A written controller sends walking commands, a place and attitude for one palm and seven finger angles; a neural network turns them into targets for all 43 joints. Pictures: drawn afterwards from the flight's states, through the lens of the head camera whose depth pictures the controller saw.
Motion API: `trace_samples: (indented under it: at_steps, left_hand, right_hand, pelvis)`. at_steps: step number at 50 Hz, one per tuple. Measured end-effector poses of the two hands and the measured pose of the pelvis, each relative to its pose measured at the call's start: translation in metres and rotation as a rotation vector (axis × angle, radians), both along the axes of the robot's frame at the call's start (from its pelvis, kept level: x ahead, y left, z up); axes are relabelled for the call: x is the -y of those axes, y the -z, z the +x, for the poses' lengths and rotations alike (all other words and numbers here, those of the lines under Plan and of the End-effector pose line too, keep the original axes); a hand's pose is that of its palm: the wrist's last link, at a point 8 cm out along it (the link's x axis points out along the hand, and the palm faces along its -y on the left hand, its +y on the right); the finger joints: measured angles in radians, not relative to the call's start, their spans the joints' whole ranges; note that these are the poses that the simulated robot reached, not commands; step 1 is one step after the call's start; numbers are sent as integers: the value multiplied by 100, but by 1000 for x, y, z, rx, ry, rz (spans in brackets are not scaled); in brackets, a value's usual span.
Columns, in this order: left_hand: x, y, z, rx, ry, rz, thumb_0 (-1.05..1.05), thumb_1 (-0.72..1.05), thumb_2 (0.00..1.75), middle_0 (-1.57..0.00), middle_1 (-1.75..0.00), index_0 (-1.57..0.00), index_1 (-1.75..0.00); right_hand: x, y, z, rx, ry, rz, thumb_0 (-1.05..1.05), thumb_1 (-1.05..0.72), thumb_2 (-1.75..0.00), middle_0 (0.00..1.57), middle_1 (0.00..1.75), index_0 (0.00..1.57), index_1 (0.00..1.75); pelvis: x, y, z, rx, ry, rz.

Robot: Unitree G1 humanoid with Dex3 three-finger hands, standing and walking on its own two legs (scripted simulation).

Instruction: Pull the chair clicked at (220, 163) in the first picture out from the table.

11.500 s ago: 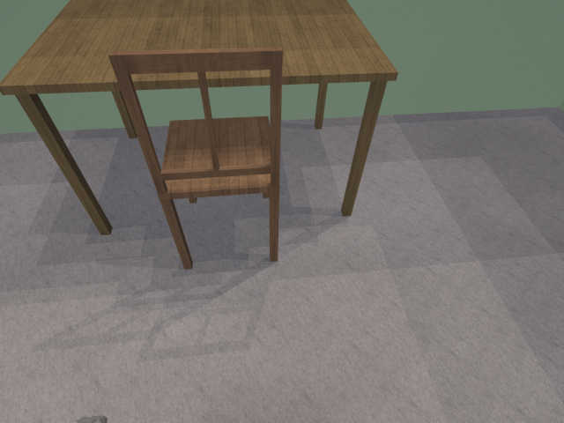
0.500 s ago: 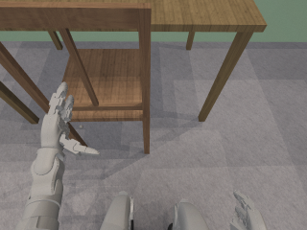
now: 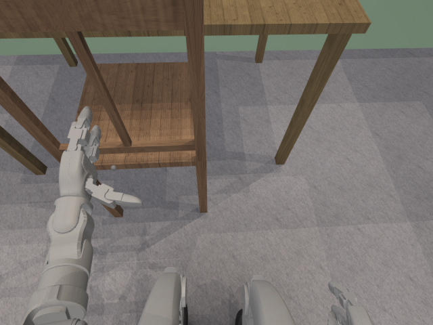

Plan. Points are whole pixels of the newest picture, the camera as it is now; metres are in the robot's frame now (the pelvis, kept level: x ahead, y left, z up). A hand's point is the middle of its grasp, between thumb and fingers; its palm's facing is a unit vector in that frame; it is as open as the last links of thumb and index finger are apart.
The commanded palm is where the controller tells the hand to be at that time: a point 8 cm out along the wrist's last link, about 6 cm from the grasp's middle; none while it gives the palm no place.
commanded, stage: aim the fingers beside a spindle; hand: left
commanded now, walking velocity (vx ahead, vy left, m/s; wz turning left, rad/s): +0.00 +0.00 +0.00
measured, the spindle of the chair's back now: (107, 101) +0.52 +0.24 +0.05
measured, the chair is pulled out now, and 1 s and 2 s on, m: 0.00 0.00 0.00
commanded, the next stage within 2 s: push the fingers through the gap in 0.30 s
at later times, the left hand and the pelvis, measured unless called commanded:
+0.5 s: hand (110, 169) +0.38 +0.20 +0.03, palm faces +0.09 -0.99 -0.05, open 16.9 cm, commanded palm +0.36 +0.25 +0.03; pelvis +0.00 +0.00 +0.00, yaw +0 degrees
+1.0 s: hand (120, 142) +0.44 +0.20 +0.04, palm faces +0.10 -0.99 -0.06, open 16.9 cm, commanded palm +0.41 +0.25 +0.03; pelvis +0.00 +0.00 -0.01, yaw +0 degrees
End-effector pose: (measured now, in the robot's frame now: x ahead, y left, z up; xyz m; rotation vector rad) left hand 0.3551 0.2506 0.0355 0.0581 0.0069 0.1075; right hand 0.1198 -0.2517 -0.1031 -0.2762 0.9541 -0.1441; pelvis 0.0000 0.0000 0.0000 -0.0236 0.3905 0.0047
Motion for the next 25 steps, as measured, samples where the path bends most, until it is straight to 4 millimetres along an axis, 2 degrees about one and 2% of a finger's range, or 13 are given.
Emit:
trace_samples:
  at_steps: [11,20,25]
  left_hand:
    - [4,0,-3,2,25,-8,-1,-50,30,-6,-8,-6,-8]
    - [-7,0,-4,16,-4,-5,-1,-50,30,-6,-8,-7,-8]
    - [-5,-2,-4,12,18,-5,-1,-50,30,-6,-8,-6,-8]
  right_hand:
    - [0,-4,10,14,-10,-7,1,-90,-90,20,29,20,30]
    - [-2,-6,18,34,-20,-14,1,-90,-90,20,29,20,30]
    - [-3,-5,19,31,-25,-12,1,-90,-90,20,29,20,30]
  pelvis:
    - [-2,-1,2,3,-5,-4]
    - [-2,0,2,4,-5,-7]
    - [-3,-1,2,5,-11,-10]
